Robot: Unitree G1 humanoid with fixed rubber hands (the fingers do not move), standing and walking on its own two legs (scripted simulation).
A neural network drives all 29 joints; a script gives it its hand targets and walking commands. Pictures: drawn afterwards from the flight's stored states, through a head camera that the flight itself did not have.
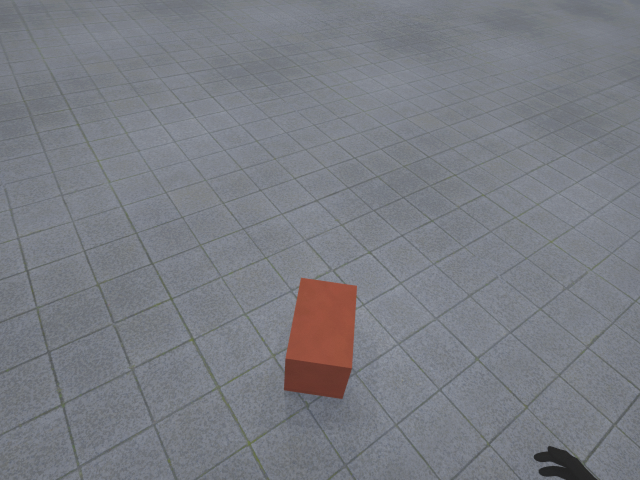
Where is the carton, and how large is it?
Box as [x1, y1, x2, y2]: [284, 278, 356, 398]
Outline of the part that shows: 301,278 285,358 284,389 342,398 351,369 356,286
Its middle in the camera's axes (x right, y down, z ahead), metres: +0.00 +0.31 +1.27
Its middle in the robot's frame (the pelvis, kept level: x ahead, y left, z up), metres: +0.71 -0.07 -0.65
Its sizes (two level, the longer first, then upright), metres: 0.294 0.188 0.211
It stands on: the floor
